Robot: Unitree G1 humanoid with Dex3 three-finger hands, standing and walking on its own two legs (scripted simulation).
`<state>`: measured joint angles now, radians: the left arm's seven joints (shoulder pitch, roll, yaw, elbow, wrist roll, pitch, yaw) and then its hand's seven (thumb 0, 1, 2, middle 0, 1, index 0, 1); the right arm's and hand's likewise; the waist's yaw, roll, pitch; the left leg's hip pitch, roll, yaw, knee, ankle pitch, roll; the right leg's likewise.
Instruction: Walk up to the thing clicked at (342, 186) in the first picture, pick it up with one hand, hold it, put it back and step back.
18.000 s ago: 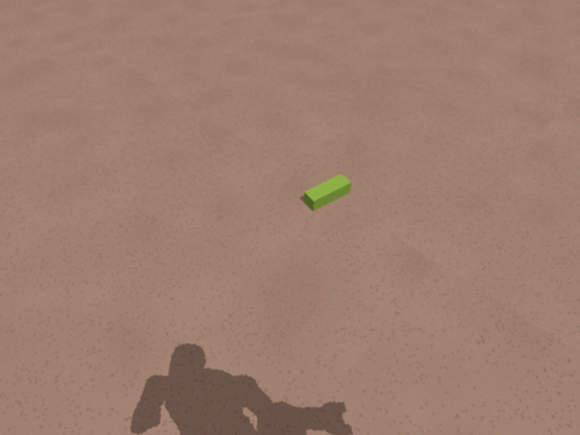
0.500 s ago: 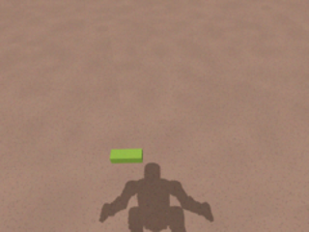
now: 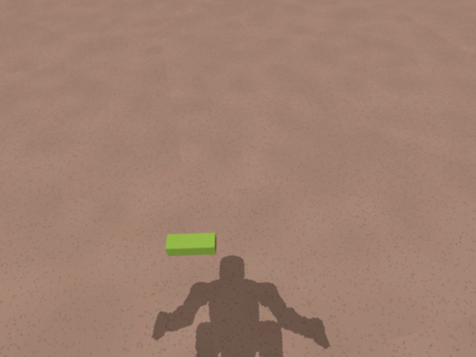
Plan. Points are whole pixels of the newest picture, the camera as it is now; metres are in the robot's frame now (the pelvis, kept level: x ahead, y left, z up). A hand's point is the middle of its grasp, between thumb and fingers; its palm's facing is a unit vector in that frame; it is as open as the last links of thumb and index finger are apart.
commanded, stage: walk up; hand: left
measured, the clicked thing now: (191, 244) +0.72 +0.25 -0.75
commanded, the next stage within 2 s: none
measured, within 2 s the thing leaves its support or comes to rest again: neither
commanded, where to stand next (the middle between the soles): +0.34 +0.00 m, yaw +1 degrees
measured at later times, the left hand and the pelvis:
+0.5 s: hand out of the picture +0.13 +0.35 -0.17, palm faces -0.02 -0.95 -0.31, open 7.4 cm; pelvis +0.10 +0.07 -0.01, yaw +1 degrees
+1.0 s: hand (145, 245) +0.39 +0.24 -0.14, palm faces -0.05 -0.94 -0.34, open 7.4 cm; pelvis +0.27 -0.01 -0.01, yaw -2 degrees
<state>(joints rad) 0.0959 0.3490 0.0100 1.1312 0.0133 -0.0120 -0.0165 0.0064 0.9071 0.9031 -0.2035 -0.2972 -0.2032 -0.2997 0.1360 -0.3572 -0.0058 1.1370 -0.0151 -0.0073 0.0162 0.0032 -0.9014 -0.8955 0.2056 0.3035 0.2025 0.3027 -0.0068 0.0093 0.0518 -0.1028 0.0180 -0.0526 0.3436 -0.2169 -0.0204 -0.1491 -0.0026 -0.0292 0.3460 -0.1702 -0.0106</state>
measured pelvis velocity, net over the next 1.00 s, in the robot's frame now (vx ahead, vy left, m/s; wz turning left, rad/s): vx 0.27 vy -0.01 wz -0.04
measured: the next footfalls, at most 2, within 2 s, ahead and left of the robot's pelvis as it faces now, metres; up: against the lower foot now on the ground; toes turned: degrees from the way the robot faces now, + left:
left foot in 0.26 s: +0.14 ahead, +0.17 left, +0.00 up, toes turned +5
right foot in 0.76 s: +0.34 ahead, -0.11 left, +0.00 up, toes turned -4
